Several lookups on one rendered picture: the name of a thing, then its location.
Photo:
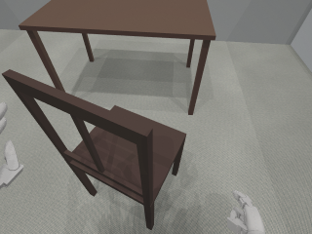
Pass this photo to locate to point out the chair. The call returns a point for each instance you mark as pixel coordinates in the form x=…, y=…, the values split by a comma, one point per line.
x=126, y=151

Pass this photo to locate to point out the left robot hand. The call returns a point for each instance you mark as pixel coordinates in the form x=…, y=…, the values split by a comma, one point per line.
x=9, y=171

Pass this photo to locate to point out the table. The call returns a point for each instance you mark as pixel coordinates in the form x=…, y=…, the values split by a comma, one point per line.
x=179, y=19

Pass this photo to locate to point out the right robot hand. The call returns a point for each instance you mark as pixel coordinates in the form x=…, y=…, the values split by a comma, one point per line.
x=249, y=219

